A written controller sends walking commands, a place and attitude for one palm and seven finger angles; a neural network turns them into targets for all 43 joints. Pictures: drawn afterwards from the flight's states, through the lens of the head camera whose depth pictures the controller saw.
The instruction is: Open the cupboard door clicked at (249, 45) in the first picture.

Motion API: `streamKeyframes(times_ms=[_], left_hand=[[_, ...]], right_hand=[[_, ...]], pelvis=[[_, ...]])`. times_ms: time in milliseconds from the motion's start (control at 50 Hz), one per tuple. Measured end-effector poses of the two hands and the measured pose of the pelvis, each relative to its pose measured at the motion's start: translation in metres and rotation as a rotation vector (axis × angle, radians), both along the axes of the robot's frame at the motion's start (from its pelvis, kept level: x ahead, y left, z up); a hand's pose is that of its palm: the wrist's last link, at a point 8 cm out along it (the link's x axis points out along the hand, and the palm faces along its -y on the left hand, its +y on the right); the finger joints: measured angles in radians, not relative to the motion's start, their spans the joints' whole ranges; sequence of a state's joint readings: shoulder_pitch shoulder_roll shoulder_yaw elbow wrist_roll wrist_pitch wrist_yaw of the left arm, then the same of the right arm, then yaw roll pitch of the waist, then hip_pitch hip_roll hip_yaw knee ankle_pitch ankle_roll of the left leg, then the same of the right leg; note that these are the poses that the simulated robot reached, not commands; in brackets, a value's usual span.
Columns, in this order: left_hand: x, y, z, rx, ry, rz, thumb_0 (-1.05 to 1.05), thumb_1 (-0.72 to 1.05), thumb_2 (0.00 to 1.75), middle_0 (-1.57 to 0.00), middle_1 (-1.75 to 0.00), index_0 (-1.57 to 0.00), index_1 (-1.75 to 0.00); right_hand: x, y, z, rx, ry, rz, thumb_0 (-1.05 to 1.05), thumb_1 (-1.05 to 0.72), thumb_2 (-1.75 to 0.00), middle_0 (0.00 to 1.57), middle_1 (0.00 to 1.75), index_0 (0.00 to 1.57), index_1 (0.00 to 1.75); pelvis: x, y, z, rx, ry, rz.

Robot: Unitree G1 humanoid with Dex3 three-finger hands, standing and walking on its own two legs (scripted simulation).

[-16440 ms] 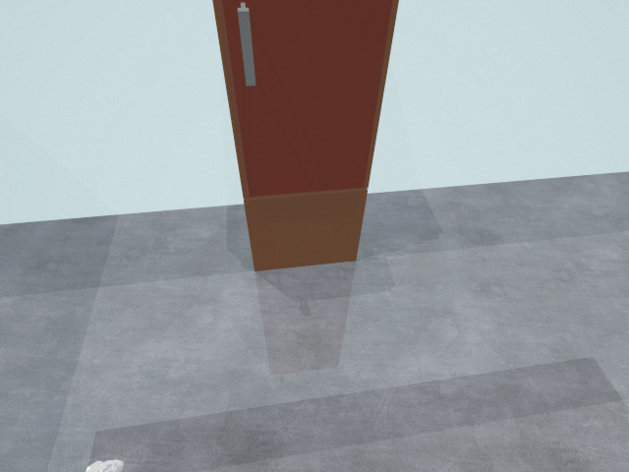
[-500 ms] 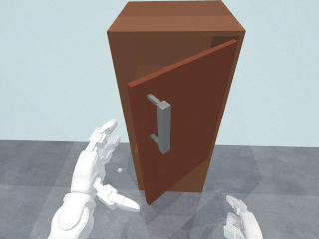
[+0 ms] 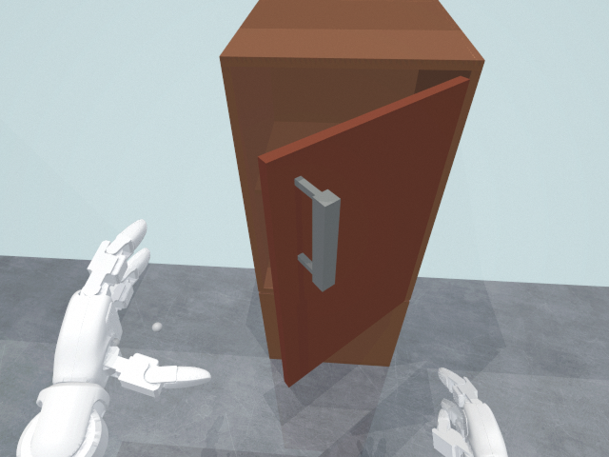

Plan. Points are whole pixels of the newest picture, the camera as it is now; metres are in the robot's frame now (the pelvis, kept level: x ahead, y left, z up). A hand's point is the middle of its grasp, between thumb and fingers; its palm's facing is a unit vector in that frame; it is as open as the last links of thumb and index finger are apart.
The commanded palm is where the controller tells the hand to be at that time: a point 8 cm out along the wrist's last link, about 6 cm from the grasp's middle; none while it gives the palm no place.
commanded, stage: draw the hand back to the body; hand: left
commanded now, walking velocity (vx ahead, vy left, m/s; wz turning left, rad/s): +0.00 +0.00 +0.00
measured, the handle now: (314, 235) +0.36 +0.03 +0.13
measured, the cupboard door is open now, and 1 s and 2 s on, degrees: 42 42 42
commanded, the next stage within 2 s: step back with the hand held close in 0.92 s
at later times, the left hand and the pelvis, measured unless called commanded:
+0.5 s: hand (87, 312) +0.20 +0.25 +0.16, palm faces +0.40 -0.83 -0.38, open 9.5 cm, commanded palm +0.15 +0.30 +0.17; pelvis +0.01 +0.01 +0.01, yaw -1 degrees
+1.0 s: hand (80, 309) +0.21 +0.26 +0.16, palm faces +0.44 -0.82 -0.38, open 7.4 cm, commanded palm +0.16 +0.30 +0.17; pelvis +0.01 +0.00 +0.01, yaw -1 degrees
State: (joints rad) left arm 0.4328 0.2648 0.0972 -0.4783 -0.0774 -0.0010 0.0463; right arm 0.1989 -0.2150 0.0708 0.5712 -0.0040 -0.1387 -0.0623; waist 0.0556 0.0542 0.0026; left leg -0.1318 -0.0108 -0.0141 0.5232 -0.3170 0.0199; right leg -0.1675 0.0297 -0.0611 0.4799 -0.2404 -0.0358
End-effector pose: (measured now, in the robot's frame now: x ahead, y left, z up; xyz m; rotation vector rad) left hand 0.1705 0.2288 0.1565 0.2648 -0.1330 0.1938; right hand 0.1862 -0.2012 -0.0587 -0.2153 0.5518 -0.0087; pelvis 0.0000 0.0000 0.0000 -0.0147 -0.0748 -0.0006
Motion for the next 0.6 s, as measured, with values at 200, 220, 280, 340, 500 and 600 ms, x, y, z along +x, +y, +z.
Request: streamKeyframes(times_ms=[200, 220, 280, 340, 500, 600], left_hand=[[-0.007, 0.023, 0.004, 0.085, -0.021, 0.088, -0.01, 0.01, 0.52, -0.17, -0.3, -0.18, -0.31], [-0.007, 0.026, 0.005, 0.093, -0.021, 0.096, -0.01, 0.04, 0.53, -0.18, -0.3, -0.18, -0.31], [-0.006, 0.034, 0.008, 0.114, -0.027, 0.119, 0.0, 0.15, 0.57, -0.18, -0.3, -0.18, -0.31], [-0.006, 0.041, 0.012, 0.132, -0.037, 0.141, 0.0, 0.25, 0.62, -0.18, -0.3, -0.19, -0.31], [-0.008, 0.061, 0.019, 0.168, -0.05, 0.202, 0.0, 0.53, 0.74, -0.2, -0.3, -0.2, -0.31], [-0.01, 0.074, 0.022, 0.182, -0.054, 0.249, 0.01, 0.7, 0.81, -0.2, -0.3, -0.2, -0.31]], right_hand=[[-0.017, -0.003, -0.013, -0.013, 0.1, -0.032, 0.01, -0.9, -0.9, 0.2, 0.3, 0.2, 0.3], [-0.018, -0.004, -0.013, -0.013, 0.105, -0.038, 0.01, -0.9, -0.9, 0.2, 0.3, 0.2, 0.3], [-0.019, -0.005, -0.014, -0.013, 0.115, -0.05, 0.01, -0.9, -0.9, 0.2, 0.3, 0.2, 0.3], [-0.018, -0.006, -0.014, -0.014, 0.117, -0.059, 0.01, -0.9, -0.9, 0.2, 0.3, 0.2, 0.3], [-0.009, -0.01, -0.011, -0.018, 0.108, -0.073, 0.01, -0.9, -0.9, 0.2, 0.3, 0.2, 0.3], [-0.004, -0.011, -0.009, -0.021, 0.104, -0.072, 0.01, -0.91, -0.9, 0.2, 0.3, 0.2, 0.3]], pelvis=[[0.001, 0.004, 0.005, 0.002, -0.01, -0.01], [0.001, 0.004, 0.005, 0.002, -0.011, -0.011], [0.003, 0.005, 0.006, 0.002, -0.012, -0.014], [0.004, 0.006, 0.007, 0.001, -0.012, -0.016], [0.008, 0.007, 0.007, 0.0, -0.012, -0.02], [0.009, 0.007, 0.008, 0.0, -0.011, -0.019]])
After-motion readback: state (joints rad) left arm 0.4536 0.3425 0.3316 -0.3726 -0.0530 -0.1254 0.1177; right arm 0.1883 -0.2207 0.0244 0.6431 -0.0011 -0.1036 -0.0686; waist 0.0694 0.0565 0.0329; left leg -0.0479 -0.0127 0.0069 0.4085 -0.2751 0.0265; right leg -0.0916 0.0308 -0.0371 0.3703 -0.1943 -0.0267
